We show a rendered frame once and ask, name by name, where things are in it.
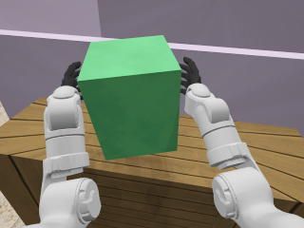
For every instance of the carton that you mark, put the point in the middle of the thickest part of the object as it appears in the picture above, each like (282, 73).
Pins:
(132, 92)

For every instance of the right robot upper arm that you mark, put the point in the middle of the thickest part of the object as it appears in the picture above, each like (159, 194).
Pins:
(244, 196)

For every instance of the robot left forearm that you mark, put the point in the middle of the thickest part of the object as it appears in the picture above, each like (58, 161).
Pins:
(65, 137)

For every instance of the pedestal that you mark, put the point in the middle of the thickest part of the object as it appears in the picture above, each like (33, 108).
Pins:
(163, 190)

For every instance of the left robot upper arm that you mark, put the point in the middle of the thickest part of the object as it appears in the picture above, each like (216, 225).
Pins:
(69, 204)

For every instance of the robot right forearm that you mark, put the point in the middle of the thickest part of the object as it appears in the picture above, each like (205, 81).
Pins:
(212, 115)

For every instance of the right robot hand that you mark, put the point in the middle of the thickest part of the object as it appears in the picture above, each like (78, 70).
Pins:
(192, 76)

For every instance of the left robot hand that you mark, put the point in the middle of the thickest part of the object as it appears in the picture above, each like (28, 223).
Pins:
(70, 76)

